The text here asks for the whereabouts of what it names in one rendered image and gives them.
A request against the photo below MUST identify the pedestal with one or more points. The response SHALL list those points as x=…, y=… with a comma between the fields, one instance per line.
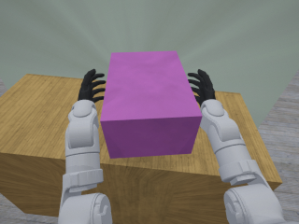
x=165, y=189

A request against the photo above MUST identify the left robot forearm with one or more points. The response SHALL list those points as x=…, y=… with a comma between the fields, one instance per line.
x=82, y=148

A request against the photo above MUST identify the left robot upper arm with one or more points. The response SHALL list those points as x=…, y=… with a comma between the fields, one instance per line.
x=93, y=208

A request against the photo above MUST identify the robot left hand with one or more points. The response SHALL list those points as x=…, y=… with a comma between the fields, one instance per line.
x=86, y=91

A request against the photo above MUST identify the robot right hand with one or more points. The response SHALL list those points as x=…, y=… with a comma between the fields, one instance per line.
x=205, y=91

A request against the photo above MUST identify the right robot forearm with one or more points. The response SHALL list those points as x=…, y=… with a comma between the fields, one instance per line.
x=236, y=165

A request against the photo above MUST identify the carton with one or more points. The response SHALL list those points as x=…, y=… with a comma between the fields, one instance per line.
x=149, y=108

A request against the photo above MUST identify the right robot upper arm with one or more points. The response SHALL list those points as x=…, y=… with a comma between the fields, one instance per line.
x=253, y=204

